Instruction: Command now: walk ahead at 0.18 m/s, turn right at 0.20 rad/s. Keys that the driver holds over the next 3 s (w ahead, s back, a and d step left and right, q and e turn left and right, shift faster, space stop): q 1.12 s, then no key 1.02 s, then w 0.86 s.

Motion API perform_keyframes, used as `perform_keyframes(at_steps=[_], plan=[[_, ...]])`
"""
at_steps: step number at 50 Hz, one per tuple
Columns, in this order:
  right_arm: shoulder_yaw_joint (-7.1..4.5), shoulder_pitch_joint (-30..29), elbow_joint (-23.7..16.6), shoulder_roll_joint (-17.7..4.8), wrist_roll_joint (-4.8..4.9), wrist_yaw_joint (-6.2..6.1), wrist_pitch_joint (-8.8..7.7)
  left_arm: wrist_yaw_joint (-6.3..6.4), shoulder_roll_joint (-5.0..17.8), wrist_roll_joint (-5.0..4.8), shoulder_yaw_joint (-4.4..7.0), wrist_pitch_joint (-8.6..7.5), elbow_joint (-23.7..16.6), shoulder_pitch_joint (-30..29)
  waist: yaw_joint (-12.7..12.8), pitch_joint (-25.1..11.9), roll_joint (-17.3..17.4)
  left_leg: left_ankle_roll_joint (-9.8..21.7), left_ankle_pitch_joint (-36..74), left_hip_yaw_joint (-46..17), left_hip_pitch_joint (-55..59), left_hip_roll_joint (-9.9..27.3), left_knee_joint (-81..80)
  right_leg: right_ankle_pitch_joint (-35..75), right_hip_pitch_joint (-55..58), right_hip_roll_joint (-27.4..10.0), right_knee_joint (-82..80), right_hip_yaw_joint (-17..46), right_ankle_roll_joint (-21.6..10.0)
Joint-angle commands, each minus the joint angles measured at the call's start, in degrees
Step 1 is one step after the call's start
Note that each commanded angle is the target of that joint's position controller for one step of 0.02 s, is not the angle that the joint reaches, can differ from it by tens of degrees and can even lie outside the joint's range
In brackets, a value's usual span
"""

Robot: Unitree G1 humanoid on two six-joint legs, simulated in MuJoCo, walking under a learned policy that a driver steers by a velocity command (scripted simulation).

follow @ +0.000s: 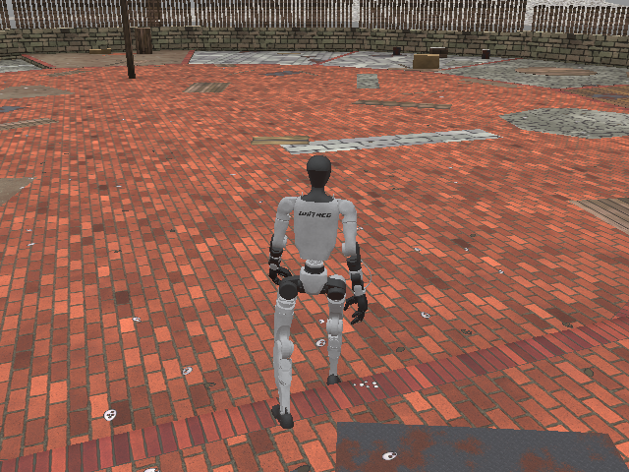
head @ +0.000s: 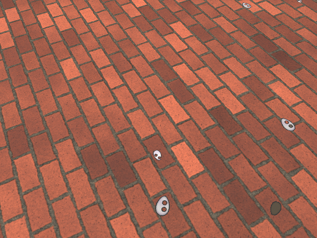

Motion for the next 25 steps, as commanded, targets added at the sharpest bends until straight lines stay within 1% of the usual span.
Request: perform_keyframes(at_steps=[1, 2, 3, 4, 5, 6, 7, 8, 9, 10, 11, 12, 13, 14, 15, 16, 17, 18, 19, 20, 21, 22, 23, 24, 25], plan=[[0.32, 5.1, -1.2, -4.8, -2.37, 5.12, 2.17, 3.34, 14.7, -0.21, 5.34, 0.53, 7.0, 30.4, 14.0, -20.7, -8.8, 1.9, -4.7, -8.0, -40.2, -2.7, 41.5, 33.3, 66.4, -8.8, 8.0, 8.8, -10.0], [0.21, -2.9, -3.7, -2.2, 9.39, 3.47, 0.97, 3.51, 16.1, -4.9, 4.92, 0.78, 7.9, 29.0, 17.3, -24.7, -9.0, -0.1, -15.6, -17.8, -60.0, -4.8, 61.9, 51.6, 71.5, -19.5, 13.0, 17.8, -14.2], [-0.63, -8.9, -6.0, -6.4, 10.75, 2.83, -0.62, 4.14, 14.8, -6.15, 4.88, 1.22, 5.6, 25.9, 18.4, -25.1, -6.8, 1.3, -14.7, -23.5, -60.5, -1.9, 57.8, 43.7, 62.9, -19.3, 7.4, 16.6, -13.6], [-1.65, -13.0, -6.5, -8.4, 10.48, 1.88, -0.69, 4.73, 11.8, -5.55, 3.89, 0.99, 4.4, 19.5, 16.3, -17.9, -2.9, 2.0, -9.9, -23.5, -57.0, -0.4, 50.0, 32.9, 51.2, -16.3, 2.8, 13.7, -11.2], [-1.71, -11.1, -5.2, -6.0, 9.03, 0.8, 0.18, 4.8, 8.8, -4.54, 3.06, 0.94, 4.2, 14.3, 12.5, -14.3, 0.5, 1.5, -6.5, -21.6, -53.5, 0.7, 47.4, 27.3, 41.8, -15.0, 0.5, 10.6, -10.0], [-1.54, -7.4, -3.9, -3.4, 7.43, 0.33, 1.66, 4.78, 6.4, -4.42, 2.53, 0.88, 3.1, 8.8, 8.9, -12.2, 0.2, 1.5, -1.8, -20.7, -47.5, 2.3, 42.6, 18.9, 32.0, -13.6, -2.5, 6.8, -9.6], [-1.0, -3.9, -2.6, 0.4, 6.06, 0.16, 3.31, 4.49, 6.2, -3.78, 2.69, 0.66, 3.1, 4.9, 6.3, -10.5, -2.8, 1.7, -0.2, -18.3, -40.7, 2.0, 45.8, 16.4, 21.9, -13.8, -5.4, 4.4, -10.2], [-1.69, -2.5, -2.7, 0.0, 6.34, -0.02, 3.75, 4.45, 7.4, -3.93, 3.07, -0.12, 0.9, -0.4, 4.2, -6.8, -4.1, 2.1, 8.2, -18.4, -39.0, 0.9, 41.5, 5.3, 14.0, -11.4, -9.5, 1.1, -8.9], [-1.95, -1.6, -3.0, 0.4, 5.72, -0.34, 3.94, 4.83, 7.1, -3.23, 2.96, -0.34, 0.0, -5.2, 1.8, -3.3, -4.1, 2.4, 16.6, -16.4, -37.2, -0.9, 35.5, 0.2, 7.5, -8.2, -10.5, -4.0, -7.4], [-2.02, -2.2, -3.9, 0.7, 5.01, -0.31, 3.55, 5.59, 5.4, -2.82, 2.4, -0.15, -0.5, -7.4, 1.0, -1.2, -4.5, 2.7, 25.4, -15.5, -36.1, -2.1, 24.0, -5.0, 4.7, -4.5, -9.3, -8.6, -5.4], [-2.39, -4.0, -4.2, -0.5, 4.31, 0.03, 2.77, 6.35, 4.3, -2.83, 2.04, 0.28, -0.4, -6.1, 2.2, -1.0, -4.4, 2.5, 33.5, -13.7, -35.0, -3.9, 16.7, -8.7, 5.0, -3.1, -8.3, -10.6, -5.2], [-2.2, -4.2, -4.9, 0.1, 3.7, 0.75, 2.53, 6.98, 5.5, -3.11, 2.07, 0.73, -0.4, -5.8, 2.0, -3.1, -4.8, 2.5, 38.8, -14.0, -34.1, -3.5, 13.1, -10.3, 7.4, -5.5, -7.1, -10.6, -5.6], [-2.36, -4.6, -5.3, -1.2, 3.16, 1.61, 2.31, 7.7, 4.8, -3.71, 1.84, 1.42, -0.5, -4.8, 2.5, -4.2, -3.4, 2.5, 41.1, -13.0, -34.1, -4.4, 12.4, -8.0, 9.7, -6.5, -5.3, -11.8, -5.7], [-2.33, -4.3, -6.4, -1.3, 3.1, 2.42, 2.55, 8.16, 6.1, -4.21, 1.92, 2.39, -0.4, -4.2, 1.9, -5.3, -3.8, 2.8, 40.1, -13.2, -34.1, -4.3, 12.6, -7.6, 11.5, -8.7, -3.3, -12.2, -5.1], [-2.17, -3.1, -7.4, -0.9, 2.88, 2.85, 3.29, 8.14, 8.2, -5.19, 2.42, 3.13, -0.9, -6.0, 0.1, -6.4, -5.1, 3.5, 37.2, -14.9, -32.9, -2.5, 13.7, -10.2, 11.3, -12.2, -1.6, -11.6, -4.3], [-2.27, -0.9, -8.8, -1.1, 3.18, 3.11, 4.39, 7.73, 11.2, -6.87, 3.42, 3.53, -1.3, -8.8, -2.9, -8.7, -7.1, 4.7, 34.2, -17.7, -28.0, 0.1, 14.7, -19.8, 9.0, -17.9, 0.7, -9.1, -2.0], [-3.75, -2.4, -9.9, -5.2, 2.85, 2.82, 5.57, 7.44, 9.8, -7.51, 3.5, 3.91, -0.5, -8.3, -2.8, -7.9, -4.5, 5.9, 30.0, -17.3, -26.1, 0.0, 16.9, -31.5, 5.4, -18.5, 3.8, -7.9, 0.2], [-5.8, -5.0, -10.7, -10.3, 1.58, 2.19, 6.27, 7.43, 6.6, -7.79, 3.07, 5.0, 0.6, -6.4, -1.6, -2.3, 1.6, 7.5, 25.2, -17.1, -29.8, -1.5, 12.9, -40.0, 4.3, -14.2, 10.5, -9.7, 2.4], [-7.34, -8.3, -12.2, -15.4, 1.42, 1.68, 5.81, 7.3, 6.4, -6.84, 3.42, 6.07, 2.4, 1.9, 2.4, 5.5, 16.0, 10.7, 44.1, -22.6, -32.3, -1.7, 0.8, -54.8, 0.5, -6.1, 22.5, -12.2, 5.4], [-8.19, -10.5, -14.2, -19.8, 1.3, 1.28, 5.32, 7.32, 6.3, -4.94, 3.39, 7.07, 0.8, 6.1, 6.3, 6.4, 32.7, 17.3, 42.2, -46.1, -31.4, 2.9, -8.4, -71.3, -8.0, 5.8, 43.2, -7.9, 9.1], [-7.82, -9.1, -15.3, -19.4, 0.6, 1.83, 4.21, 7.07, 6.3, -6.38, 3.3, 6.87, -1.3, 4.6, 6.6, -2.0, 27.9, 25.2, 18.0, -67.6, -22.7, 9.2, -21.1, -72.3, -17.0, 11.4, 54.5, 3.7, 8.4], [-7.63, -7.6, -15.9, -17.9, -0.04, 1.94, 2.86, 7.26, 8.6, -6.57, 3.49, 6.76, -2.5, -0.4, 3.7, -6.6, 19.0, 27.0, 4.9, -75.6, -20.8, 12.4, -24.3, -68.0, -19.5, 10.7, 58.0, 8.9, 6.4], [-7.02, -11.4, -17.5, -15.5, 0.45, 1.15, 2.4, 7.26, 8.9, -6.25, 3.89, 6.77, -2.0, -2.8, 4.1, -7.8, 10.4, 23.2, -6.7, -72.2, -19.8, 13.0, -21.3, -60.6, -23.3, 8.2, 59.4, 13.0, 4.4], [-6.14, -16.0, -18.8, -12.1, 1.63, -0.09, 3.21, 7.58, 9.4, -5.1, 4.21, 6.96, -1.5, -4.3, 5.2, -6.3, 6.0, 18.9, -11.0, -66.3, -24.4, 11.4, -18.6, -54.6, -23.5, 6.4, 57.0, 14.0, 3.8], [-5.68, -20.2, -20.1, -10.9, 2.21, -1.16, 4.49, 7.83, 10.8, -4.26, 4.91, 7.01, -1.2, -4.1, 7.0, -5.7, 5.8, 15.9, -9.4, -58.6, -30.8, 8.5, -17.7, -49.7, -19.7, 5.5, 53.3, 13.5, 4.1]])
